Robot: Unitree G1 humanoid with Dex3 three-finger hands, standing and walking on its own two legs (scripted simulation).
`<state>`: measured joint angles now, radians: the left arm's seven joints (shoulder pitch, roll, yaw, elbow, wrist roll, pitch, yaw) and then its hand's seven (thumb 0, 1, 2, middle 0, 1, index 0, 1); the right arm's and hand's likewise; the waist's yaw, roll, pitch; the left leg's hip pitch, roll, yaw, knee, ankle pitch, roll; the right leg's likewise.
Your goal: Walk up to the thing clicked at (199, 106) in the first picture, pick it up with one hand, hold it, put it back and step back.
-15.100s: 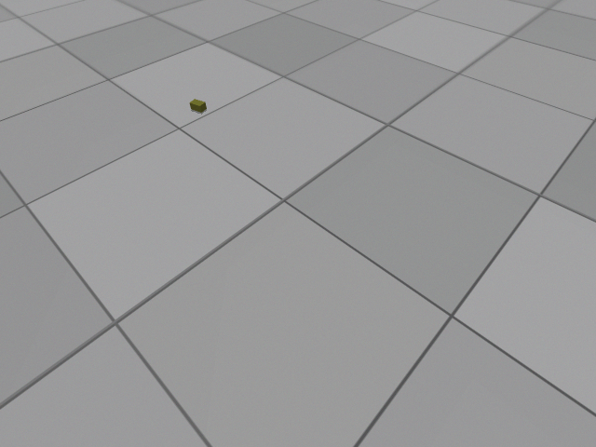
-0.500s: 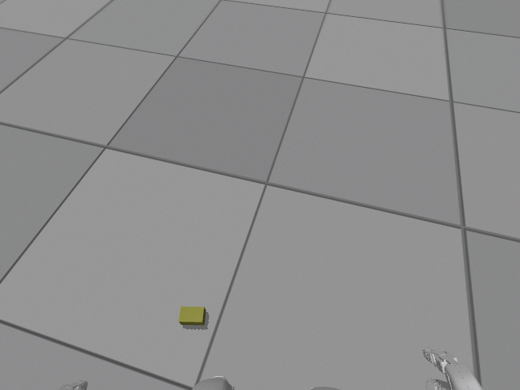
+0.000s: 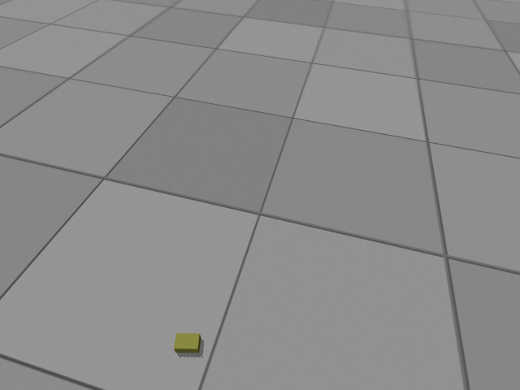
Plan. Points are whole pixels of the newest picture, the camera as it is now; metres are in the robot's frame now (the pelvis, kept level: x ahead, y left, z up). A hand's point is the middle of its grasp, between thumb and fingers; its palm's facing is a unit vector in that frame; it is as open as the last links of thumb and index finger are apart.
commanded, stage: walk up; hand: left
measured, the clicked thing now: (187, 343) +0.44 +0.25 -0.75
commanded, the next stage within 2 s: stand in 0.88 s
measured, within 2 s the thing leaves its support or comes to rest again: neither
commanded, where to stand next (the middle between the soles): +0.05 +0.00 m, yaw +0 degrees
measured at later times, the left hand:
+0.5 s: hand out of the picture +0.06 +0.25 -0.15, palm faces +0.01 -0.94 -0.35, open 7.4 cm
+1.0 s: hand out of the picture +0.11 +0.24 -0.14, palm faces -0.01 -0.94 -0.34, open 7.4 cm
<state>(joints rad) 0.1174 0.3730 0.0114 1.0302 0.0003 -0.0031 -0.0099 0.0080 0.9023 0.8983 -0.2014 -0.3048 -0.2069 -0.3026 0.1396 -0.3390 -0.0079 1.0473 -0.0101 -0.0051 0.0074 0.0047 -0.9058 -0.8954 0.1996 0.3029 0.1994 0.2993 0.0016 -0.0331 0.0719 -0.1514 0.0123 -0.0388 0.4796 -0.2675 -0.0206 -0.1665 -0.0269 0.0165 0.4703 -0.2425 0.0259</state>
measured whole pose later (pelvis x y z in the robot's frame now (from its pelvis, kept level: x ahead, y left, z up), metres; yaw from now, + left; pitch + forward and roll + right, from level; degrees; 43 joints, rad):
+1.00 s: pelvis +0.01 -0.01 +0.01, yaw +0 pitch -2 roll +0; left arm 0.07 0.35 0.02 1.13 0.01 -0.01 -0.01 0.01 0.90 0.90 -0.20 -0.30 -0.21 -0.30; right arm 0.10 -0.35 -0.01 1.12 -0.01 -0.01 0.00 0.00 -0.91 -0.90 0.20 0.30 0.20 0.30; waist -0.01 0.00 0.06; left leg -0.09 0.03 -0.04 0.33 -0.20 -0.04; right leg -0.11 -0.01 0.01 0.34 -0.18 0.01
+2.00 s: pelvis +0.01 -0.01 +0.01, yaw -1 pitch -2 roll +0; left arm 0.11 0.36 -0.01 1.11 0.01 -0.01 -0.01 0.01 0.90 0.90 -0.20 -0.30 -0.21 -0.30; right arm 0.11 -0.36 0.00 1.12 -0.01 0.00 0.01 0.00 -0.91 -0.90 0.20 0.30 0.20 0.30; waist 0.00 0.01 0.06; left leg -0.09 0.03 -0.03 0.33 -0.19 -0.04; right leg -0.13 -0.01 0.02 0.35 -0.18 0.01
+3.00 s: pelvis +0.00 -0.01 +0.01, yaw -1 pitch -3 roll +0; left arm 0.12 0.36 -0.01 1.11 0.01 -0.01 -0.01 0.01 0.90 0.90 -0.20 -0.31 -0.21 -0.30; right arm 0.12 -0.35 -0.01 1.12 -0.01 0.00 0.00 0.00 -0.91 -0.90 0.20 0.30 0.20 0.30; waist 0.00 0.00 0.06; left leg -0.09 0.04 -0.03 0.32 -0.19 -0.04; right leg -0.12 -0.01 0.02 0.34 -0.18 0.01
